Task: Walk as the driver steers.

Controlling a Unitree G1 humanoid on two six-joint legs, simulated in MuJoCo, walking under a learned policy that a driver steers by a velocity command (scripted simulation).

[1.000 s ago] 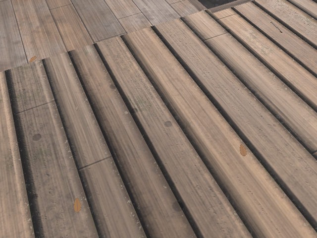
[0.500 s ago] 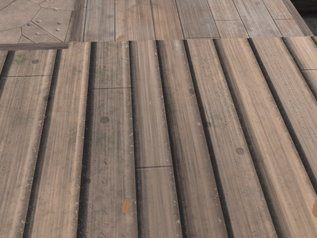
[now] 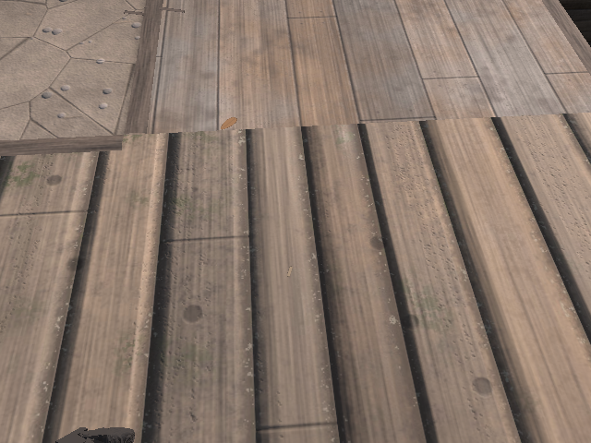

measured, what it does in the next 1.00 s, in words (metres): walks ahead, turning right: left foot, then right foot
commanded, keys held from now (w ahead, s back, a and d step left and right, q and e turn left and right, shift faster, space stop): w+e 0.74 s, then w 0.18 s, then w+q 0.08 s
